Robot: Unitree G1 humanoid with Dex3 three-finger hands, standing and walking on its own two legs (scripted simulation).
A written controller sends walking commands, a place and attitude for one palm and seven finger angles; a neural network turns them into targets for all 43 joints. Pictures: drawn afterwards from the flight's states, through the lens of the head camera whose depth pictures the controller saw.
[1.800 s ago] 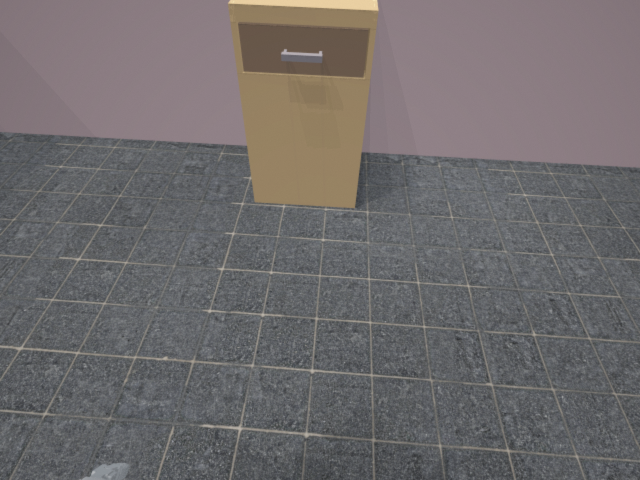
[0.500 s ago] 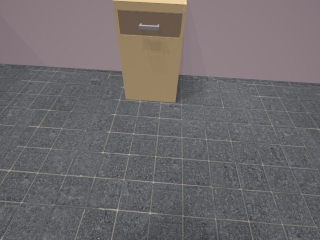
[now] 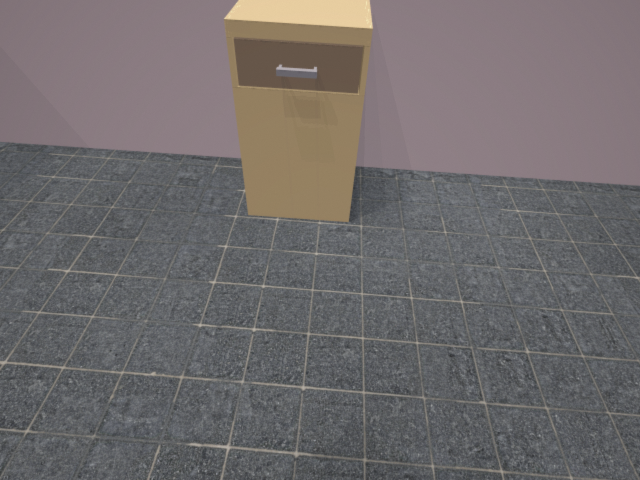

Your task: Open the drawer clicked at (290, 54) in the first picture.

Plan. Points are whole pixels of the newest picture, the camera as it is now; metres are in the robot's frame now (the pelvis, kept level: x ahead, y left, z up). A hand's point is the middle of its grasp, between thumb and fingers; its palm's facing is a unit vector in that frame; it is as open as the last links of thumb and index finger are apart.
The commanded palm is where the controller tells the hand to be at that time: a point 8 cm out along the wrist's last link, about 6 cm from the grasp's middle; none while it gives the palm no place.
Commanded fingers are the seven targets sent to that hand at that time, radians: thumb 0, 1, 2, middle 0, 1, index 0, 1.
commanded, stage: walk to a spot facing it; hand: left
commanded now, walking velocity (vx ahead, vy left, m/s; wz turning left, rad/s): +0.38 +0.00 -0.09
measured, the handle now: (297, 70) +1.37 +0.17 -0.05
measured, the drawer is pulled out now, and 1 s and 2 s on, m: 0.00 0.00 0.00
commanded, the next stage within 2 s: take the last steps up to it in 1.12 s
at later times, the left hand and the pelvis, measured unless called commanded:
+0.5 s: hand (245, 378) +0.33 +0.15 -0.18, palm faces -0.10 -0.98 -0.19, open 7.4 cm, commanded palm none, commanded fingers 0.00 0.90 0.90 -0.20 -0.30 -0.20 -0.30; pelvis +0.19 -0.02 -0.03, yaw -5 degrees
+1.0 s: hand (243, 385) +0.32 +0.15 -0.19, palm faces +0.13 -0.98 -0.12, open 7.4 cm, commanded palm none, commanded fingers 0.00 0.90 0.90 -0.20 -0.30 -0.20 -0.30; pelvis +0.41 +0.00 -0.01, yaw +0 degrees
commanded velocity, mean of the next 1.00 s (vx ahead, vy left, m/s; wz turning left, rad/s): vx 0.37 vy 0.00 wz -0.02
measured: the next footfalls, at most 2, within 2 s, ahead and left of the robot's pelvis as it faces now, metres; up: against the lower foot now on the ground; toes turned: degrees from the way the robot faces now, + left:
right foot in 0.48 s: +0.34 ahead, -0.11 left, +0.00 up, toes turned -12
left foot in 1.00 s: +0.54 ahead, +0.11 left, +0.00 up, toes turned +9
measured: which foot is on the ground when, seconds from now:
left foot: down 0.00-0.48, up 0.50-0.98, down 1.00-1.00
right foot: down 0.00-0.12, up 0.14-0.46, down 0.48-1.00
